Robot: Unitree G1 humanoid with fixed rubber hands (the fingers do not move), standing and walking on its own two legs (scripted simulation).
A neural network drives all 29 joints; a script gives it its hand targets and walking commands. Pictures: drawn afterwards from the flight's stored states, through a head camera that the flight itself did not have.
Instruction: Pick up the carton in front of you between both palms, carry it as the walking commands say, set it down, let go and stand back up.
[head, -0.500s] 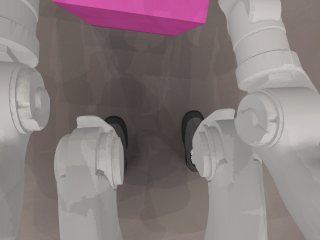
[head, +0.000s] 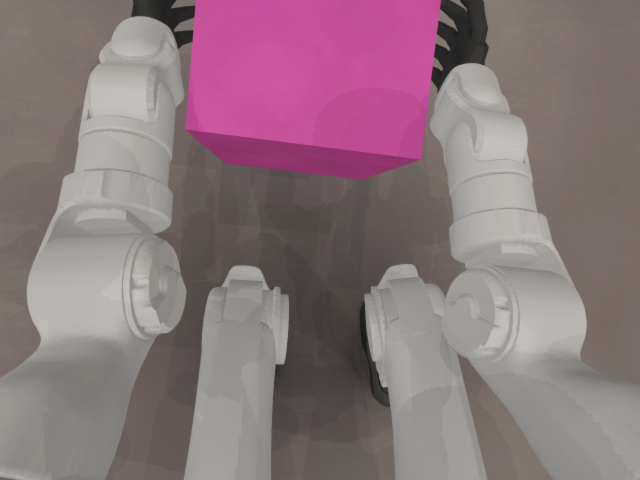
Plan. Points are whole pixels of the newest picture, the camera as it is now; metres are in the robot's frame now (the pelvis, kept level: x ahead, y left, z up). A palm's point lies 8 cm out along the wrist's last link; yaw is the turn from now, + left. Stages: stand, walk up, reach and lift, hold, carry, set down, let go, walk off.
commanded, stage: reach and lift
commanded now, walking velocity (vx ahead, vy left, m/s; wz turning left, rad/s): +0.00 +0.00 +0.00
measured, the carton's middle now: (308, 77) +0.55 +0.03 -0.16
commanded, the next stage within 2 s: none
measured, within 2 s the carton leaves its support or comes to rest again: neither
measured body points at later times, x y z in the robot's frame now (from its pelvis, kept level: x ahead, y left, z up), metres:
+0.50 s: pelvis +0.00 +0.00 +0.11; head +0.26 +0.02 +0.48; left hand +0.51 +0.17 +0.05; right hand +0.50 -0.13 +0.05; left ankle +0.11 +0.13 -0.38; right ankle +0.11 -0.14 -0.38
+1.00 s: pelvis +0.05 +0.00 +0.25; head +0.19 +0.01 +0.67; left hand +0.45 +0.17 +0.21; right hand +0.46 -0.14 +0.21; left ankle +0.11 +0.13 -0.38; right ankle +0.11 -0.14 -0.38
